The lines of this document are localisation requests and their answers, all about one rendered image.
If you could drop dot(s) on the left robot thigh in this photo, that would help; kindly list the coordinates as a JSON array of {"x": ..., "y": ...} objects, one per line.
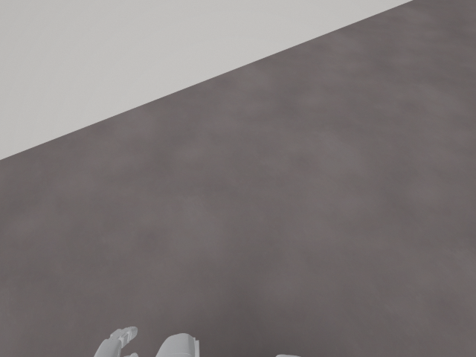
[{"x": 180, "y": 345}]

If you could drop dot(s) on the robot left hand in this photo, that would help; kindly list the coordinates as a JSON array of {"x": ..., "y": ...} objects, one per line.
[{"x": 118, "y": 339}]

